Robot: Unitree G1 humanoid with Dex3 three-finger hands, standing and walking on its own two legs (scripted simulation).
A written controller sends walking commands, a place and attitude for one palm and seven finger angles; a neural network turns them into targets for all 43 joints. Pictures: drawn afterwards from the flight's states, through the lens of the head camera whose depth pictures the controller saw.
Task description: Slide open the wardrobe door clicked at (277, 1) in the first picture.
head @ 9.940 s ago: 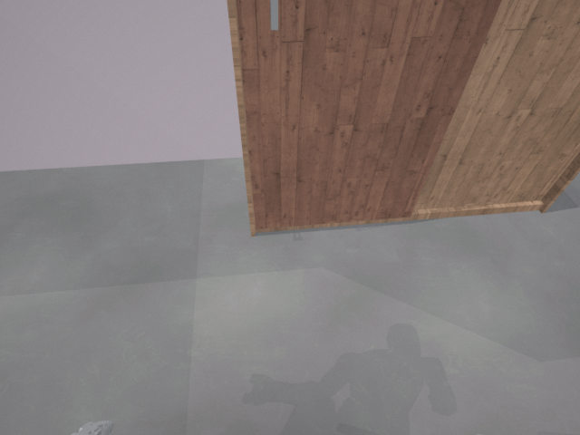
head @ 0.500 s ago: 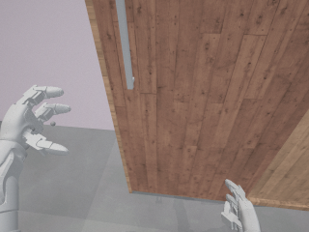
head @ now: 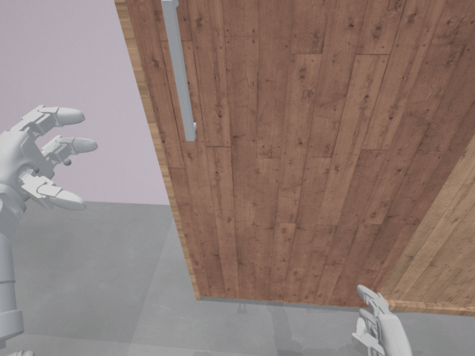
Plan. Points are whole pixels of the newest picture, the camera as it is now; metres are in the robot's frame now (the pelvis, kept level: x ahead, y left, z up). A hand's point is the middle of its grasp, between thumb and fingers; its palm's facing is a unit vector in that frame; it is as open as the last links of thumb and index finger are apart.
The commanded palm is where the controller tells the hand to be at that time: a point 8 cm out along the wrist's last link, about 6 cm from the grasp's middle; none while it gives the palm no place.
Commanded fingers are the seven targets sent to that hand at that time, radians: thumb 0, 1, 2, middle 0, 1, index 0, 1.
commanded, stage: raise the hand with hooked fingers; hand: left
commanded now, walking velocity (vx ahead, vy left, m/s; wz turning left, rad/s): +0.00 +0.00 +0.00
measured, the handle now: (183, 76) +0.54 +0.19 +0.26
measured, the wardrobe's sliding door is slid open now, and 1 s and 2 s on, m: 0.00 0.00 0.00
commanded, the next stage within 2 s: move the hooked fingers beside the handle in 0.24 s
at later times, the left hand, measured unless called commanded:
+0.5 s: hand (67, 157) +0.29 +0.28 +0.24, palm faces +0.11 -0.99 -0.05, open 14.0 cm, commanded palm +0.27 +0.32 +0.24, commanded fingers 0.00 -0.50 0.30 -0.30 -1.20 -0.30 -1.20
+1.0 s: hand (106, 135) +0.36 +0.27 +0.23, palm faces +0.10 -0.99 -0.04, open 14.0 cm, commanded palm +0.33 +0.31 +0.24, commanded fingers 0.00 -0.50 0.30 -0.30 -1.20 -0.30 -1.20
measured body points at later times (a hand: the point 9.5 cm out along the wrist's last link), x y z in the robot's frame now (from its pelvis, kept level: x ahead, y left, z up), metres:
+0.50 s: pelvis +0.00 +0.00 +0.00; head -0.04 -0.02 +0.45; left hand +0.27 +0.34 +0.24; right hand +0.22 -0.19 -0.05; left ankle -0.01 +0.14 -0.74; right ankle +0.04 -0.11 -0.74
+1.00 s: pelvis +0.01 +0.01 +0.00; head -0.01 -0.01 +0.45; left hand +0.35 +0.32 +0.24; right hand +0.20 -0.22 -0.07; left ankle -0.01 +0.14 -0.74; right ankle +0.04 -0.11 -0.74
